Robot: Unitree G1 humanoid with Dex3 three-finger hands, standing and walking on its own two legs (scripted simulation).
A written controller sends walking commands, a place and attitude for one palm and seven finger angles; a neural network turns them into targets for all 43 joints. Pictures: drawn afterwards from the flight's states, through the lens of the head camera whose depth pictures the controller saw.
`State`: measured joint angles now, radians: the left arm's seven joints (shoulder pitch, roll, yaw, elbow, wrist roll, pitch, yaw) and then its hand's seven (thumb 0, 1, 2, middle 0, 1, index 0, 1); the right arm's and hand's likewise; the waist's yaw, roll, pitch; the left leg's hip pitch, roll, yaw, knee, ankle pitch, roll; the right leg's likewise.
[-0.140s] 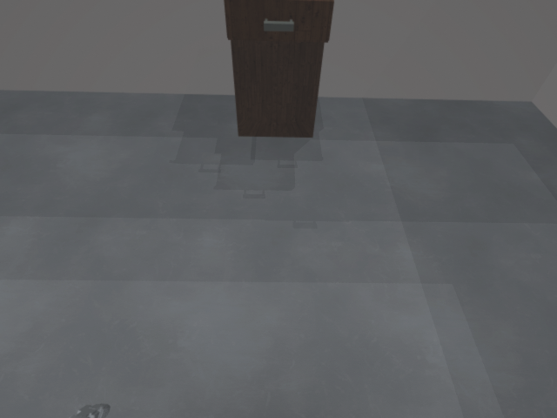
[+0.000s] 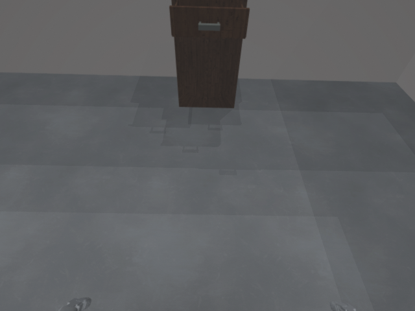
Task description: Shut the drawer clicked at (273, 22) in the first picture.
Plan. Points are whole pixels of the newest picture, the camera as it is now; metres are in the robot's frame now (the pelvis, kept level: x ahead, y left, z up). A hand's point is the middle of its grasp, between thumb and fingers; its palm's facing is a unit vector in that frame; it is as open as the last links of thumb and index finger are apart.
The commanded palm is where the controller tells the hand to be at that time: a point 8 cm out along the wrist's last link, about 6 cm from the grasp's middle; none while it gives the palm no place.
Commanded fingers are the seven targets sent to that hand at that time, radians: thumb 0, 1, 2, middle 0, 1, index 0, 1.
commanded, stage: stand and wait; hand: left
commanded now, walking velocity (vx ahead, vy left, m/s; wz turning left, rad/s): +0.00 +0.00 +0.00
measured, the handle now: (209, 25) +1.41 +0.08 -0.01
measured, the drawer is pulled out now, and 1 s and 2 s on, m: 0.30 0.30 0.30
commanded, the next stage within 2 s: look at it before walking up in 0.92 s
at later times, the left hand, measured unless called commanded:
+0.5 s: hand out of the picture +0.05 +0.24 -0.15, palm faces -0.02 -0.94 -0.34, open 7.4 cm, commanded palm none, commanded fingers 0.00 0.90 0.90 -0.20 -0.30 -0.20 -0.30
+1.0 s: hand out of the picture +0.04 +0.23 -0.15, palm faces -0.03 -0.95 -0.32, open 7.4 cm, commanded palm none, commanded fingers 0.00 0.90 0.90 -0.20 -0.30 -0.20 -0.30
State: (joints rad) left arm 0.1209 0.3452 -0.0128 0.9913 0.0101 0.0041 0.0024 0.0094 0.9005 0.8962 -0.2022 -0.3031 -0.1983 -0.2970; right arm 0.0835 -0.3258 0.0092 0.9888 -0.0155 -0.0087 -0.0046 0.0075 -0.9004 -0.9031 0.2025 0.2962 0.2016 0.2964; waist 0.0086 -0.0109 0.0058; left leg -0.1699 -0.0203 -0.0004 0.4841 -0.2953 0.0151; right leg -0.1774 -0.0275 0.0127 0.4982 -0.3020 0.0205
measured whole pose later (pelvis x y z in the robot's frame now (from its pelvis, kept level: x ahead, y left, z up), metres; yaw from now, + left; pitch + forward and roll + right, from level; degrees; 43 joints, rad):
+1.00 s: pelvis -0.03 -0.02 +0.01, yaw +0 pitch -2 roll +0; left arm 0.15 0.34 -0.01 1.08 0.01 -0.01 0.00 0.01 0.90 0.90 -0.20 -0.30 -0.20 -0.30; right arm 0.14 -0.33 0.01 1.11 -0.01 -0.01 0.00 0.01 -0.90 -0.90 0.20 0.30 0.20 0.30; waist 0.00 -0.01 0.02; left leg -0.15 0.01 0.00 0.39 -0.20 -0.01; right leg -0.17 0.00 0.01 0.40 -0.21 0.00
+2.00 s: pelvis +0.05 -0.02 -0.02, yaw -5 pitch +0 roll +0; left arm 0.40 0.18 0.02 1.11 0.02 -0.01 -0.02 0.01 0.90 0.90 -0.20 -0.30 -0.20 -0.30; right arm 0.37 -0.18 -0.01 1.13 -0.02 -0.04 -0.01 0.00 -0.90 -0.90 0.20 0.30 0.20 0.30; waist 0.01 0.00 0.00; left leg -0.15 0.05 0.07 0.65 -0.49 -0.02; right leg -0.22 0.03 0.02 0.72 -0.45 -0.04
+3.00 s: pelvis +0.43 -0.05 +0.01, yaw -12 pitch +0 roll -1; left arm 0.37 0.17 0.05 1.09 0.03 -0.07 0.00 0.00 0.92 0.90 -0.20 -0.30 -0.20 -0.30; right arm 0.24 -0.17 -0.06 1.05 -0.02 -0.01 0.03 0.01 -0.91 -0.90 0.20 0.30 0.19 0.30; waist 0.01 0.00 0.01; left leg -0.51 0.14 0.10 0.84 -0.24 -0.02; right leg -0.11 -0.02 -0.14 0.36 -0.25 -0.01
